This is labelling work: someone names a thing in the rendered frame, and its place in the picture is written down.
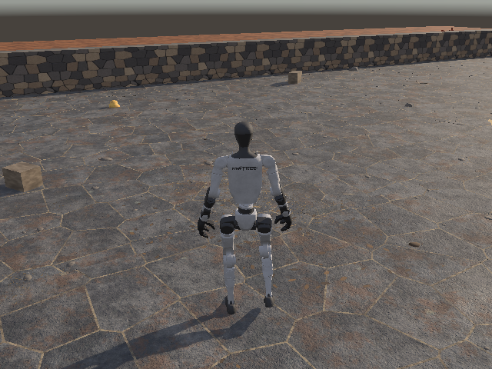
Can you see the left robot forearm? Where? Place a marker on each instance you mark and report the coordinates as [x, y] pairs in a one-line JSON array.
[[207, 207]]

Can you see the robot right upper arm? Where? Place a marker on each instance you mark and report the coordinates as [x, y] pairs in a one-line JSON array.
[[273, 176]]

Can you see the right robot forearm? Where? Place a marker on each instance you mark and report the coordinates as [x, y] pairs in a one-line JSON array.
[[282, 203]]

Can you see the robot right hand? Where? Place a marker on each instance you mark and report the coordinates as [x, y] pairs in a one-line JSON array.
[[282, 220]]

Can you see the robot left upper arm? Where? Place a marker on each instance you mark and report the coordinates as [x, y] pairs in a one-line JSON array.
[[216, 176]]

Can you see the robot left hand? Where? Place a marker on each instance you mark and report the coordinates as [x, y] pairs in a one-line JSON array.
[[202, 227]]

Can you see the right robot shin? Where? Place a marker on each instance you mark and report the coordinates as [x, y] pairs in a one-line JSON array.
[[267, 270]]

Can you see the humanoid robot torso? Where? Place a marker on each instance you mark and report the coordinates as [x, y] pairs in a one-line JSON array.
[[245, 183]]

